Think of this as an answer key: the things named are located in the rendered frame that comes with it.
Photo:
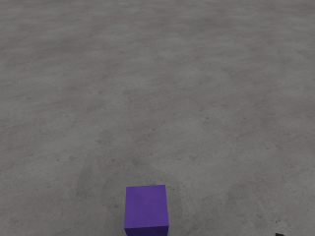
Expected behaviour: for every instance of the carton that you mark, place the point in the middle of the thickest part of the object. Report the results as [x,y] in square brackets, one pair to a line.
[146,211]

